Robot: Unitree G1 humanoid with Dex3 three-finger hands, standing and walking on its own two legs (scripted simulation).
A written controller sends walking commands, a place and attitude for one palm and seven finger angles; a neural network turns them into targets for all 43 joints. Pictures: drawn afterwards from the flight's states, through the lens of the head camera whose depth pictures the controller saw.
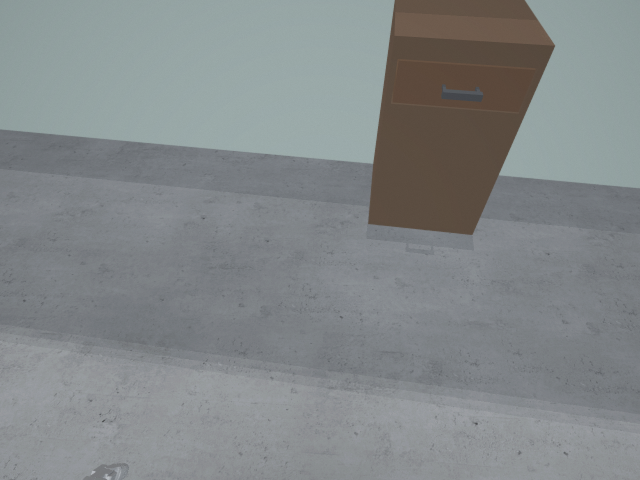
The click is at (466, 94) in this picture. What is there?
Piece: drawer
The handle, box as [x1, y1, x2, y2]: [441, 84, 482, 101]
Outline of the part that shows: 442,84 442,98 476,101 481,100 482,92 479,91 478,87 476,87 474,91 446,89 445,85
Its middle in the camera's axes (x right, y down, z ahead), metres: +0.44 -0.46 +1.22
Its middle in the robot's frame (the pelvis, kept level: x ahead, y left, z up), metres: +1.23 -0.38 -0.11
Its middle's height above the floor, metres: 0.66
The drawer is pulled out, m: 0.00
